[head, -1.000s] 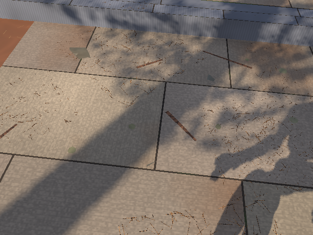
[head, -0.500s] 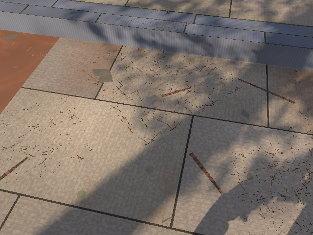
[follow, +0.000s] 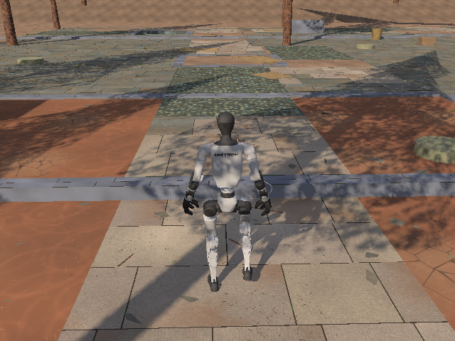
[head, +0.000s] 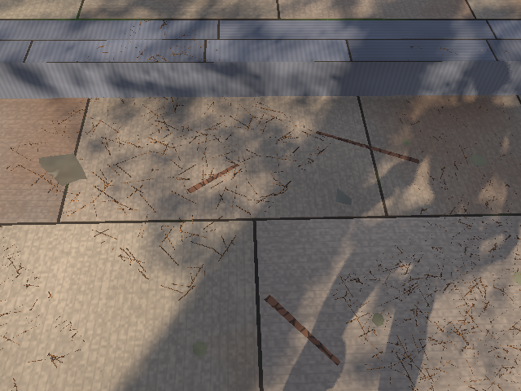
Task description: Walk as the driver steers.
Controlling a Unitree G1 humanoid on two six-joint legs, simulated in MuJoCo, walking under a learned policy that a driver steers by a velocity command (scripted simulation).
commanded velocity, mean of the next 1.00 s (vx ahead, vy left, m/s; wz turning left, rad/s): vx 0.04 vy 0.00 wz -0.31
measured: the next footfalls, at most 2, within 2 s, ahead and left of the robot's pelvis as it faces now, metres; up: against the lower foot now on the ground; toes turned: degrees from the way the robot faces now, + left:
right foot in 0.22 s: +0.11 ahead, -0.14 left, +0.00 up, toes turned -14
left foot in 0.68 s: +0.19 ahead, +0.09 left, +0.00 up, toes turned -23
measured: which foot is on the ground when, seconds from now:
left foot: down 0.00-0.22, up 0.24-0.66, down 0.68-1.00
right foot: up 0.00-0.20, down 0.22-1.00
